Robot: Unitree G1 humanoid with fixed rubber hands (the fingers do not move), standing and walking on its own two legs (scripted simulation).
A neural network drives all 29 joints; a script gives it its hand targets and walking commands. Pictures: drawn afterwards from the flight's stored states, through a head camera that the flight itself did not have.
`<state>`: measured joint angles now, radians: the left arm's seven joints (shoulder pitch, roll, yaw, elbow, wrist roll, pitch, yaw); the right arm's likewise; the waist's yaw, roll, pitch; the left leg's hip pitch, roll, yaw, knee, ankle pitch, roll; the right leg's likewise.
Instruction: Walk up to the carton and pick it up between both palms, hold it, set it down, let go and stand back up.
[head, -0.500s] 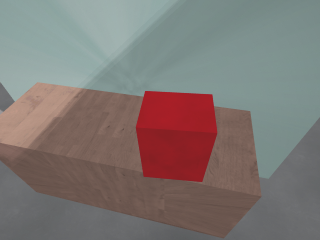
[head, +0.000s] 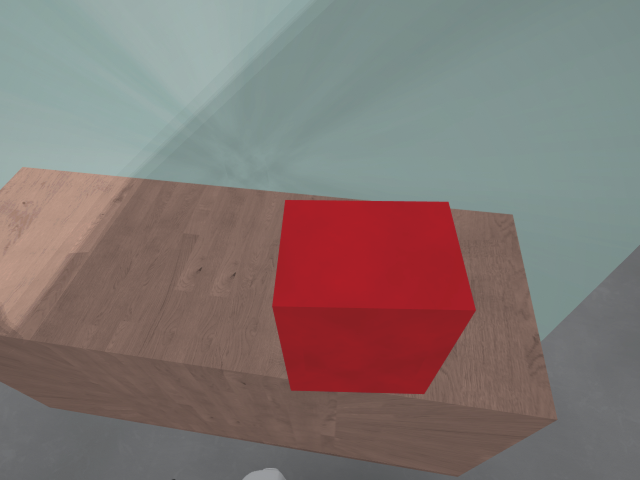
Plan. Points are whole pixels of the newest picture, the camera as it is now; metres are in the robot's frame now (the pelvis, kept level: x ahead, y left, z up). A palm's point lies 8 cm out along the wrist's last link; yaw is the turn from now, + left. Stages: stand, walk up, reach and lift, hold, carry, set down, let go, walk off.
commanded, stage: walk up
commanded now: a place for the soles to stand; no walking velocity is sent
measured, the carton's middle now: (361, 306) +0.37 -0.03 -0.03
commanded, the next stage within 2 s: none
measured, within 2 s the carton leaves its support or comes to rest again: neither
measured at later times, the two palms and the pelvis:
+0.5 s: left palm out of the picture +0.08 +0.25 -0.11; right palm out of the picture +0.09 -0.23 -0.11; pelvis -0.01 +0.01 +0.01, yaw -3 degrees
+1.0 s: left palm out of the picture +0.05 +0.26 -0.11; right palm out of the picture +0.04 -0.28 -0.12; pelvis -0.04 +0.00 +0.00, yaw -3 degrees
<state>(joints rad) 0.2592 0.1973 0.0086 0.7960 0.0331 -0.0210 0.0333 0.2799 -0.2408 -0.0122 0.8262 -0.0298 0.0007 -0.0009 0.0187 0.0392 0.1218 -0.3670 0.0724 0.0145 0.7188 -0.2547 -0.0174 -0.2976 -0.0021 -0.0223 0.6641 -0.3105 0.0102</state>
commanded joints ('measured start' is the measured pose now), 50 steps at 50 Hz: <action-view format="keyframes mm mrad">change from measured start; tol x16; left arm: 1 18 111 2 -64 -32 18 -18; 50 -124 243 77 -17 -15 58 1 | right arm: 1 94 -153 -42 -74 2 -21 -8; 14 -149 -121 -17 -78 40 12 -5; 50 -54 -119 -43 -19 22 38 -25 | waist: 1 -18 69 -188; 29 -34 -77 -79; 43 9 103 -139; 47 -10 -240 -50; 50 -15 -211 -84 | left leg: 1 247 201 -255 -283 432 111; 3 -51 344 -422 -401 199 290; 8 105 199 -180 -233 485 173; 12 161 75 -60 -223 147 97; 23 119 68 -58 -298 -72 78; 33 112 57 -56 -316 -66 68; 36 90 98 -67 -271 195 115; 43 -24 206 -159 -376 -31 189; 47 -1 -124 86 100 -228 59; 50 -35 -109 -62 334 -337 49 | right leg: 1 -159 -24 -2 125 45 -39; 3 5 -6 53 305 -315 6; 7 -10 -44 47 84 -160 3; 10 161 -86 126 -130 262 -37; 32 -39 -93 165 -304 -73 -73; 35 24 -82 120 -173 201 -80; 42 53 -15 55 17 -68 -48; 47 -134 -264 431 -448 -168 -152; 50 -73 -279 347 -341 193 -261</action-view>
